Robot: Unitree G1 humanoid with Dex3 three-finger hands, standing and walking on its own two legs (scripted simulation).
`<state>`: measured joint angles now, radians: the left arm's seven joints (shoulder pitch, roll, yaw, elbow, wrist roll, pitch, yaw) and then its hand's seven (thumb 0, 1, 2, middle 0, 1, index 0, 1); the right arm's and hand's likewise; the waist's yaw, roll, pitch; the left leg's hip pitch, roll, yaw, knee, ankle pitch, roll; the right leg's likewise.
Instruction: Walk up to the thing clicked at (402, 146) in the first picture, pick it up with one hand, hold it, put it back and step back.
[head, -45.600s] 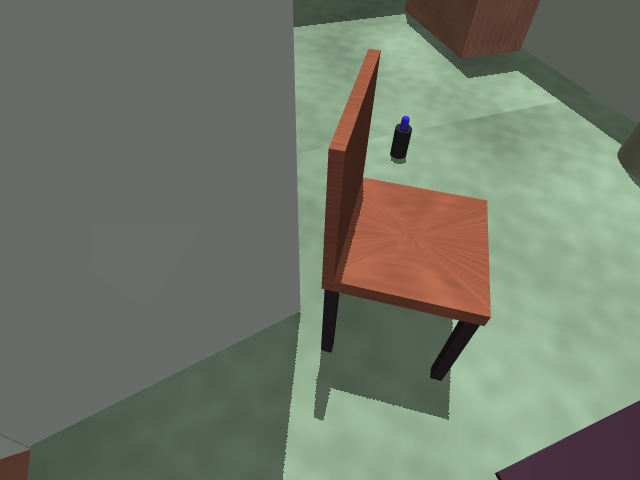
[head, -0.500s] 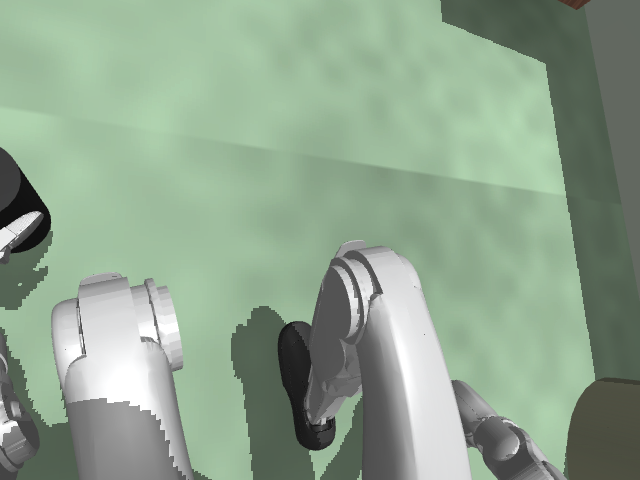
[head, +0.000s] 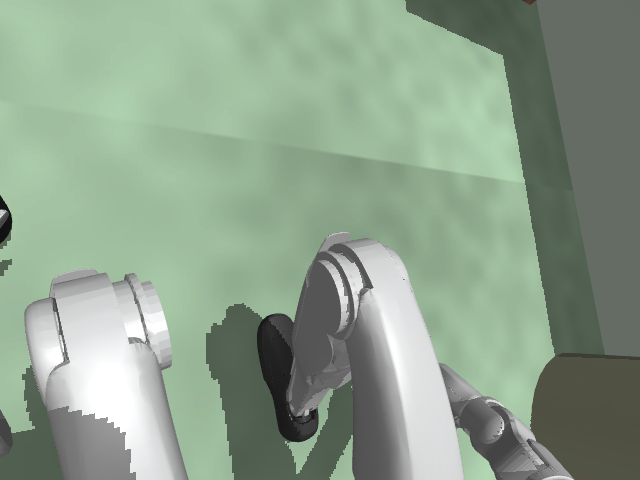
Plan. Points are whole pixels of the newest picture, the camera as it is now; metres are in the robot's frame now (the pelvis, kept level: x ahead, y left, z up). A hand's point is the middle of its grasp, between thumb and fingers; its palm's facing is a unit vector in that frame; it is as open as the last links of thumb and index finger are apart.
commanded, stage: lower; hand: left
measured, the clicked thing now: out of the picture +0.42 +0.30 -0.16
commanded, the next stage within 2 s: loosen in 0.32 s
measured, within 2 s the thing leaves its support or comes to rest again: rests again in 0.20 s
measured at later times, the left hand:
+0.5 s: hand out of the picture +0.41 +0.30 -0.17, palm faces +0.45 -0.89 -0.01, open 11.2 cm
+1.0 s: hand out of the picture +0.42 +0.30 -0.16, palm faces +0.45 -0.89 +0.00, open 15.3 cm
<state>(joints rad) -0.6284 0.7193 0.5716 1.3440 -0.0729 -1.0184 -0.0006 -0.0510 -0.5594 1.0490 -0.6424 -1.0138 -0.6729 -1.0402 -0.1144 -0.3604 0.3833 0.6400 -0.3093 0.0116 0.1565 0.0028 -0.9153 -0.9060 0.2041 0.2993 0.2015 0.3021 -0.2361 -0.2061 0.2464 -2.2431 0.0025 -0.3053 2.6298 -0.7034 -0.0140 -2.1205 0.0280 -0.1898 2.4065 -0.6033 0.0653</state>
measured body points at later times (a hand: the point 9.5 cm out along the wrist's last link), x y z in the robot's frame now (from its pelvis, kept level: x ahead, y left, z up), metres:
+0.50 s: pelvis +0.00 +0.00 +0.00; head +0.23 +0.18 +0.34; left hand +0.38 +0.35 -0.17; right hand +0.16 -0.25 -0.05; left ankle +0.08 +0.12 -0.25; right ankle +0.14 -0.13 -0.25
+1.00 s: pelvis -0.01 +0.01 +0.00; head +0.22 +0.18 +0.34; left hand +0.39 +0.35 -0.16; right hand +0.16 -0.25 -0.04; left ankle +0.08 +0.12 -0.25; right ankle +0.14 -0.13 -0.25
